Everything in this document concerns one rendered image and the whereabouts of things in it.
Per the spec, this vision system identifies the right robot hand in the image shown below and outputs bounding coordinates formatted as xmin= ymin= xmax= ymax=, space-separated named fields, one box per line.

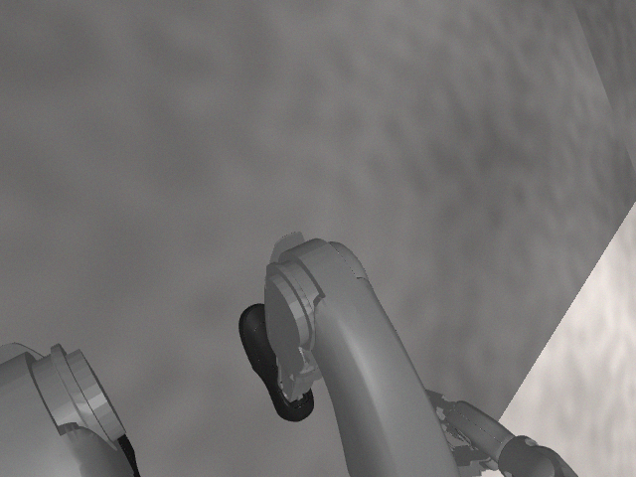
xmin=426 ymin=390 xmax=516 ymax=477

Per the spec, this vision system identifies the left robot foot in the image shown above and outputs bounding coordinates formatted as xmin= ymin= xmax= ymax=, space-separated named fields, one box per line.
xmin=117 ymin=434 xmax=140 ymax=477

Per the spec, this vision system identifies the right robot arm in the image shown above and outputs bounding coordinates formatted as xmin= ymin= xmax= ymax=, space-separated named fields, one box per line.
xmin=498 ymin=435 xmax=578 ymax=477

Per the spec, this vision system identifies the right robot foot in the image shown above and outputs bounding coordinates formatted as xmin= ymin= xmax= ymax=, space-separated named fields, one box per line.
xmin=238 ymin=304 xmax=314 ymax=422

